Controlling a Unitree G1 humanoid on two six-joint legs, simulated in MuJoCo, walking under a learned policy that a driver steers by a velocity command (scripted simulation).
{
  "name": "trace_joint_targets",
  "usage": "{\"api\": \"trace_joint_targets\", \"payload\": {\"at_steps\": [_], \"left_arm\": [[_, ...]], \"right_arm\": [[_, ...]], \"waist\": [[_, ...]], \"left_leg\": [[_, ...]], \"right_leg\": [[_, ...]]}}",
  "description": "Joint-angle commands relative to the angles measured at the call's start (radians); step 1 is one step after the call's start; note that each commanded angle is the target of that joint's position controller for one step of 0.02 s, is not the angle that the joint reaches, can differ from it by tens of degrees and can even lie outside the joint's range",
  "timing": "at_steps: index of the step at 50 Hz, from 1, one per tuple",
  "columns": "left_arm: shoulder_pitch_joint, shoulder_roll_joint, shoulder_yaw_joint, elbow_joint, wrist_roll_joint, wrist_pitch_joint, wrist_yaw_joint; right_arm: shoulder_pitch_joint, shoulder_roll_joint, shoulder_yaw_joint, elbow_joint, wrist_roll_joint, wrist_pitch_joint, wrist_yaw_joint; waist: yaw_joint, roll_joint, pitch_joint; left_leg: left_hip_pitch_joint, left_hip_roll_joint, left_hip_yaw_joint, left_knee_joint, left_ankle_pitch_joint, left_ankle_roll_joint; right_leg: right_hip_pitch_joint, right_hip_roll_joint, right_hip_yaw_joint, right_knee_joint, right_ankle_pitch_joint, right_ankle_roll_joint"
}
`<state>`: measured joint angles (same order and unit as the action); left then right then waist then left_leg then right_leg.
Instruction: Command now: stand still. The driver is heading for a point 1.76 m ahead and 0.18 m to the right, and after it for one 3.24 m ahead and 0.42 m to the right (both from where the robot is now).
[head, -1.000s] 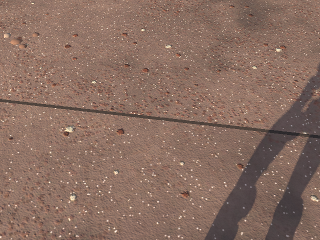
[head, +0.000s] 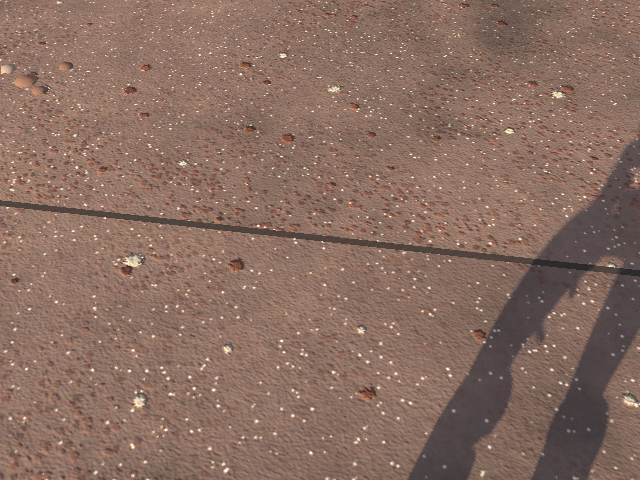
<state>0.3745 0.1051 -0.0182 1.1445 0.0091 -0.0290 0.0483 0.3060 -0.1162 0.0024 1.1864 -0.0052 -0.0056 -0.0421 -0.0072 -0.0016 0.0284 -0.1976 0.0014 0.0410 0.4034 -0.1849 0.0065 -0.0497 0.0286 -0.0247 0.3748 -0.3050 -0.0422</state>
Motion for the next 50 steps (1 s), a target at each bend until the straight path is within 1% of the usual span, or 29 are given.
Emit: {"api": "trace_joint_targets", "payload": {"at_steps": [1, 32, 33, 34, 35, 36, 37, 38, 39, 40, 41, 43, 44, 46, 47, 48, 49, 50], "left_arm": [[0.104, 0.063, 0.008, 0.002, 0.0, -0.003, 0.002], [0.128, 0.059, 0.006, 0.0, -0.001, -0.007, 0.001], [0.137, 0.056, 0.005, 0.002, 0.0, -0.007, 0.001], [0.144, 0.067, 0.01, 0.002, 0.002, -0.005, 0.0], [0.158, 0.096, 0.023, 0.003, 0.002, 0.0, 0.0], [0.176, 0.126, 0.036, 0.003, 0.001, 0.006, -0.002], [0.201, 0.145, 0.047, 0.004, 0.001, 0.011, -0.005], [0.226, 0.149, 0.053, 0.008, 0.002, 0.011, -0.008], [0.249, 0.141, 0.054, 0.014, 0.01, 0.007, -0.009], [0.261, 0.139, 0.056, 0.017, 0.019, -0.001, -0.01], [0.26, 0.145, 0.059, 0.016, 0.023, -0.011, -0.011], [0.239, 0.15, 0.062, 0.005, 0.021, -0.03, -0.014], [0.226, 0.154, 0.062, -0.001, 0.02, -0.038, -0.014], [0.202, 0.168, 0.065, -0.01, 0.018, -0.049, -0.015], [0.185, 0.175, 0.066, -0.015, 0.015, -0.052, -0.017], [0.15, 0.18, 0.067, -0.023, 0.008, -0.055, -0.02], [0.126, 0.184, 0.065, -0.029, 0.003, -0.059, -0.024], [0.136, 0.173, 0.059, -0.029, 0.006, -0.066, -0.031]], "right_arm": [[0.08, -0.062, -0.007, 0.0, 0.0, -0.002, -0.002], [0.099, -0.054, -0.001, 0.006, 0.002, 0.001, -0.004], [0.102, -0.048, 0.001, 0.008, 0.001, 0.002, -0.003], [0.091, -0.051, -0.001, 0.004, -0.001, 0.003, -0.002], [0.074, -0.058, -0.005, -0.008, -0.005, 0.005, 0.0], [0.048, -0.062, -0.01, -0.026, -0.012, 0.006, 0.006], [0.009, -0.064, -0.013, -0.052, -0.023, 0.007, 0.014], [-0.035, -0.055, -0.012, -0.083, -0.033, 0.002, 0.022], [-0.075, -0.055, -0.014, -0.113, -0.034, -0.006, 0.028], [-0.098, -0.065, -0.02, -0.137, -0.032, -0.016, 0.034], [-0.106, -0.072, -0.024, -0.153, -0.031, -0.027, 0.04], [-0.124, -0.085, -0.035, -0.182, -0.022, -0.049, 0.051], [-0.136, -0.09, -0.039, -0.196, -0.017, -0.055, 0.056], [-0.145, -0.091, -0.047, -0.221, -0.011, -0.057, 0.064], [-0.125, -0.087, -0.049, -0.224, -0.007, -0.056, 0.066], [-0.061, -0.079, -0.052, -0.209, -0.001, -0.057, 0.066], [0.05, -0.085, -0.063, -0.17, 0.002, -0.059, 0.062], [0.189, -0.127, -0.085, -0.121, 0.0, -0.065, 0.053]], "waist": [[0.0, -0.007, 0.068], [0.001, -0.009, 0.075], [0.005, -0.01, 0.057], [0.012, -0.018, 0.068], [0.023, -0.048, 0.086], [0.04, -0.097, 0.123], [0.058, -0.122, 0.185], [0.078, -0.136, 0.24], [0.09, -0.137, 0.271], [0.088, -0.118, 0.278], [0.079, -0.096, 0.266], [0.062, -0.068, 0.224], [0.054, -0.068, 0.204], [0.034, -0.093, 0.176], [0.016, -0.103, 0.163], [-0.024, -0.1, 0.146], [-0.077, -0.074, 0.106], [-0.128, -0.01, 0.028]], "left_leg": [[0.05, 0.096, -0.095, -0.038, 0.156, 0.025], [0.043, 0.1, -0.081, -0.021, 0.156, 0.012], [0.046, 0.091, -0.075, -0.022, 0.103, 0.013], [0.026, 0.072, -0.061, -0.002, 0.028, 0.015], [-0.019, 0.037, -0.026, 0.055, -0.084, 0.02], [-0.108, -0.001, 0.018, 0.135, -0.198, 0.024], [-0.219, -0.017, 0.054, 0.205, -0.256, 0.028], [-0.299, 0.003, 0.064, 0.271, -0.267, 0.036], [-0.375, 0.032, 0.045, 0.351, -0.276, 0.044], [-0.454, 0.054, 0.024, 0.412, -0.285, 0.051], [-0.508, 0.069, 0.009, 0.442, -0.275, 0.055], [-0.516, 0.076, 0.003, 0.409, -0.236, 0.059], [-0.483, 0.067, 0.011, 0.378, -0.214, 0.059], [-0.384, 0.045, 0.033, 0.311, -0.174, 0.064], [-0.302, 0.028, 0.05, 0.271, -0.142, 0.069], [-0.158, 0.001, 0.077, 0.209, -0.084, 0.076], [0.033, -0.047, 0.107, 0.151, -0.036, 0.082], [0.234, -0.051, 0.088, 0.113, -0.05, 0.093]], "right_leg": [[-0.121, -0.126, 0.096, -0.081, 0.223, -0.016], [-0.105, -0.126, 0.098, -0.082, 0.294, -0.019], [-0.097, -0.12, 0.1, -0.099, 0.21, -0.024], [-0.101, -0.114, 0.112, -0.118, 0.083, -0.035], [-0.105, -0.118, 0.145, -0.143, -0.098, -0.06], [-0.101, -0.153, 0.213, -0.182, -0.293, -0.098], [-0.101, -0.218, 0.292, -0.232, -0.436, -0.14], [-0.107, -0.28, 0.361, -0.269, -0.49, -0.178], [-0.092, -0.323, 0.407, -0.292, -0.46, -0.209], [-0.043, -0.345, 0.422, -0.294, -0.387, -0.229], [0.014, -0.351, 0.411, -0.285, -0.301, -0.237], [0.079, -0.332, 0.348, -0.263, -0.133, -0.224], [0.081, -0.317, 0.312, -0.251, -0.065, -0.213], [0.039, -0.293, 0.245, -0.218, 0.047, -0.193], [-0.005, -0.282, 0.212, -0.192, 0.104, -0.179], [-0.084, -0.259, 0.164, -0.14, 0.176, -0.157], [-0.168, -0.221, 0.113, -0.034, 0.31, -0.132], [-0.24, -0.162, 0.047, 0.158, 0.401, -0.104]]}}
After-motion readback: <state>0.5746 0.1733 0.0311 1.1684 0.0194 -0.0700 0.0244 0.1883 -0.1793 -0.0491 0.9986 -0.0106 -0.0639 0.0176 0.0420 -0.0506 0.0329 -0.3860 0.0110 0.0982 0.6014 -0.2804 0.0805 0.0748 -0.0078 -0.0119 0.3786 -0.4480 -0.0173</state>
